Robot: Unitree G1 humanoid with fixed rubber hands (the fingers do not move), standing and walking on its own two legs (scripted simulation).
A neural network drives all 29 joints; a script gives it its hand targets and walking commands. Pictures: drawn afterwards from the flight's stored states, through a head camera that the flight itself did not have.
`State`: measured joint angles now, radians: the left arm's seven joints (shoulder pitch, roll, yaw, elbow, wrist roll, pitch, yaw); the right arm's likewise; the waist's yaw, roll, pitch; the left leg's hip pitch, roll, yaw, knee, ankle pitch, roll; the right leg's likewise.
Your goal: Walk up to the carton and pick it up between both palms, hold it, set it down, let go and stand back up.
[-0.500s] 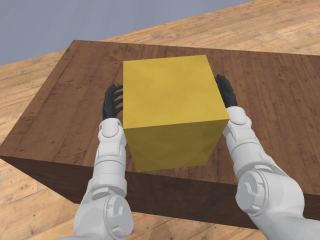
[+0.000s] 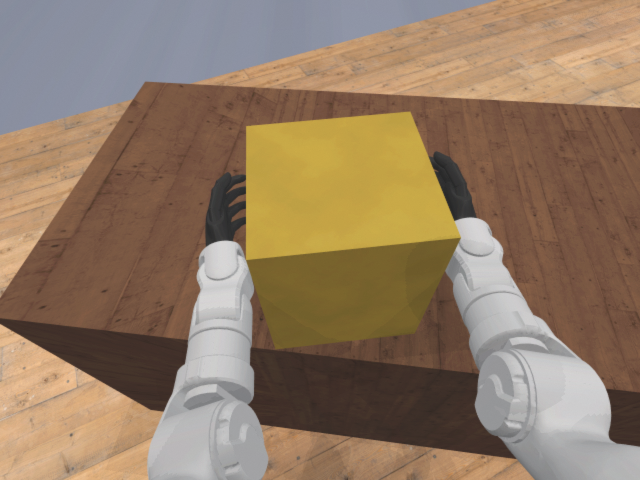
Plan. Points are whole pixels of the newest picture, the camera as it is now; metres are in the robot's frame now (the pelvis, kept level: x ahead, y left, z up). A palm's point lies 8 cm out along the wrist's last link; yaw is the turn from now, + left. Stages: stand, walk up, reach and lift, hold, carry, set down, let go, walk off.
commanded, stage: reach and lift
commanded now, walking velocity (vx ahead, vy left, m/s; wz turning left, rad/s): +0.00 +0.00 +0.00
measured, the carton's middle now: (338, 239) +0.41 +0.06 +0.03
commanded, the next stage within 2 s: none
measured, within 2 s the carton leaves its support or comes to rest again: leaves its support in 0.96 s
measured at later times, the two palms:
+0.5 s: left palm (223, 237) +0.37 +0.21 +0.06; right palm (454, 213) +0.44 -0.08 +0.07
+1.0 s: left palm (221, 245) +0.35 +0.20 +0.07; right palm (458, 215) +0.43 -0.09 +0.08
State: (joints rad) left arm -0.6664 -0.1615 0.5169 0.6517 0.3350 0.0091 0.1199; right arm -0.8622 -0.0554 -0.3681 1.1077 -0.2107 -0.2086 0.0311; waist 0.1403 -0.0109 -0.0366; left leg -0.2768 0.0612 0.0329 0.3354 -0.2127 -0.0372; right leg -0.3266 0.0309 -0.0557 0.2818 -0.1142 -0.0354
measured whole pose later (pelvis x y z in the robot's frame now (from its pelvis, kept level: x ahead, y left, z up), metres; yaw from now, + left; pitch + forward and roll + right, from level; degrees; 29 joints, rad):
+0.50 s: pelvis +0.00 +0.00 +0.00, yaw +0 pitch +10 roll +0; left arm -0.68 -0.15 0.53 0.70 0.32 -0.01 0.12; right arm -0.87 -0.06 -0.37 1.14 -0.21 -0.23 0.02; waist 0.14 -0.01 -0.05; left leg -0.29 0.06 0.03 0.32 -0.20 -0.04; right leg -0.34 0.03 -0.06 0.28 -0.11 -0.04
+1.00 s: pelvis -0.02 -0.01 +0.00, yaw +2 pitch +12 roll -1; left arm -0.69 -0.14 0.49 0.79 0.25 -0.17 0.15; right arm -0.89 -0.12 -0.28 1.26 -0.25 -0.44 -0.06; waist 0.14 -0.01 -0.11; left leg -0.38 0.06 0.00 0.34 -0.17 -0.05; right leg -0.39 0.03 -0.09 0.24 -0.06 -0.04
